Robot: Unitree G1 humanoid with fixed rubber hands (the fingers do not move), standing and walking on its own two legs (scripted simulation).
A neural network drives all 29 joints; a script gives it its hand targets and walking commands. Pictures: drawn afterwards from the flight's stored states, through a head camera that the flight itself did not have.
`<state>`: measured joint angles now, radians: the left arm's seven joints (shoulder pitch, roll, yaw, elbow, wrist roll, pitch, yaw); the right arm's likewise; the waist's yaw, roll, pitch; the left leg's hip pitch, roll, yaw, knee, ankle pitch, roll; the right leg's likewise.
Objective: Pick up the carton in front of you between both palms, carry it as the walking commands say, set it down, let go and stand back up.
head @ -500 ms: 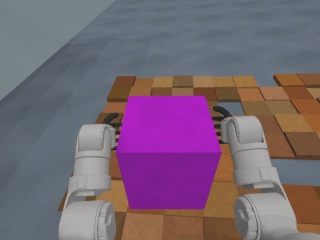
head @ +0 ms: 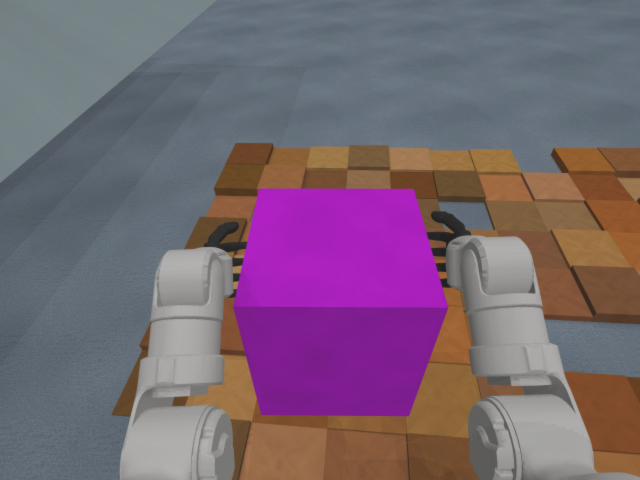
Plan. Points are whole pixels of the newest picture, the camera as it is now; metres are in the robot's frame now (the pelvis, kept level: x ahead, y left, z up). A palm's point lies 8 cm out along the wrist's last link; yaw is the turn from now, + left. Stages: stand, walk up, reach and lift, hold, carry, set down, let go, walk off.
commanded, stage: carry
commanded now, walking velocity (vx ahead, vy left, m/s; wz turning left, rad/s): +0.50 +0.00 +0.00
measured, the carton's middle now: (335, 304) +0.34 +0.00 +0.05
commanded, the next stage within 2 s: none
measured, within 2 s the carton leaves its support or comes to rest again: neither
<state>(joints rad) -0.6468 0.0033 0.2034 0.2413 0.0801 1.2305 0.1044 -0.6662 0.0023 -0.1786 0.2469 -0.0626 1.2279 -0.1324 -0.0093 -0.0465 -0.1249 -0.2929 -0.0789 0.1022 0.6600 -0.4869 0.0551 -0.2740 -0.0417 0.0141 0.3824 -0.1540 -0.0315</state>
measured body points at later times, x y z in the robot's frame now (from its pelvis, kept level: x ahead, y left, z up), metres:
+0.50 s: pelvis +0.17 +0.02 -0.02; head +0.18 +0.01 +0.43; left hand +0.53 +0.19 +0.14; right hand +0.56 -0.11 +0.14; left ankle +0.19 +0.13 -0.63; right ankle +0.07 -0.08 -0.75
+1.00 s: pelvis +0.46 +0.07 +0.02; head +0.52 +0.09 +0.47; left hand +0.86 +0.21 +0.14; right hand +0.84 -0.09 +0.15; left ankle +0.42 +0.13 -0.72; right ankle +0.58 -0.07 -0.66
